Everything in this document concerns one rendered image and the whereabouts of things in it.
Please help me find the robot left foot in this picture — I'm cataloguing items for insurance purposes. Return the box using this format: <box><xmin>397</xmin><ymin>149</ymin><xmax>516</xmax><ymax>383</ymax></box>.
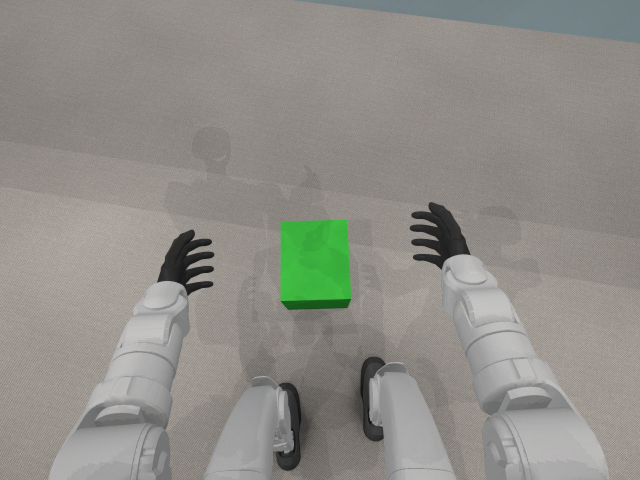
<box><xmin>276</xmin><ymin>383</ymin><xmax>301</xmax><ymax>471</ymax></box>

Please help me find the robot left forearm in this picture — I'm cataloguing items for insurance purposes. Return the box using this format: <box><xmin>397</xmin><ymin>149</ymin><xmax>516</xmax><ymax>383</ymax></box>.
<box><xmin>48</xmin><ymin>281</ymin><xmax>190</xmax><ymax>480</ymax></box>

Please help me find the right robot hand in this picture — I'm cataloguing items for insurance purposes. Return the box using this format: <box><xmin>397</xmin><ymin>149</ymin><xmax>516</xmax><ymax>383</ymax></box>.
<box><xmin>410</xmin><ymin>202</ymin><xmax>471</xmax><ymax>270</ymax></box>

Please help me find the left robot upper arm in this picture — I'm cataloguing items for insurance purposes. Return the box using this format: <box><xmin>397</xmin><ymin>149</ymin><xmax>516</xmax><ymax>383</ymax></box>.
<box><xmin>52</xmin><ymin>423</ymin><xmax>172</xmax><ymax>480</ymax></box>

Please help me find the robot right foot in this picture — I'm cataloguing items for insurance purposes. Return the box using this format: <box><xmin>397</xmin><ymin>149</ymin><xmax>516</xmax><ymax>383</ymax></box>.
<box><xmin>360</xmin><ymin>357</ymin><xmax>386</xmax><ymax>441</ymax></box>

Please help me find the robot right forearm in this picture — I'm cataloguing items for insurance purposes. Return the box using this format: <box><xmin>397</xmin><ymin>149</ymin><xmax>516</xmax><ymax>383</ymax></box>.
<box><xmin>441</xmin><ymin>254</ymin><xmax>609</xmax><ymax>480</ymax></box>

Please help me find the robot foot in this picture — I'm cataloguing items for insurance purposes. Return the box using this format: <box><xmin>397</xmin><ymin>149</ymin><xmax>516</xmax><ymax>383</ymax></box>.
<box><xmin>276</xmin><ymin>383</ymin><xmax>301</xmax><ymax>471</ymax></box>
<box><xmin>360</xmin><ymin>357</ymin><xmax>386</xmax><ymax>441</ymax></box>

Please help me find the left robot hand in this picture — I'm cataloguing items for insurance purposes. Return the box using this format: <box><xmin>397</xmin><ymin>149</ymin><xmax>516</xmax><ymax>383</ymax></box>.
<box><xmin>157</xmin><ymin>230</ymin><xmax>214</xmax><ymax>296</ymax></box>

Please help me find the carton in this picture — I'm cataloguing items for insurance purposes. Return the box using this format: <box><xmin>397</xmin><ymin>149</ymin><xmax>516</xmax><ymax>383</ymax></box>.
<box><xmin>280</xmin><ymin>220</ymin><xmax>351</xmax><ymax>310</ymax></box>

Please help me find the right robot upper arm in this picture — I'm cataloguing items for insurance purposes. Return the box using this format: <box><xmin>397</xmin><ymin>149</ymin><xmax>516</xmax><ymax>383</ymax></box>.
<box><xmin>482</xmin><ymin>407</ymin><xmax>608</xmax><ymax>480</ymax></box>

